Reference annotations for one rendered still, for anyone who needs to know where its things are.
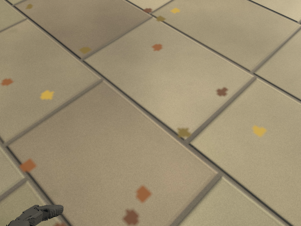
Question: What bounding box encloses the robot left hand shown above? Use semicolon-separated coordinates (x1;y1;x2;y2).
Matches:
6;204;64;226

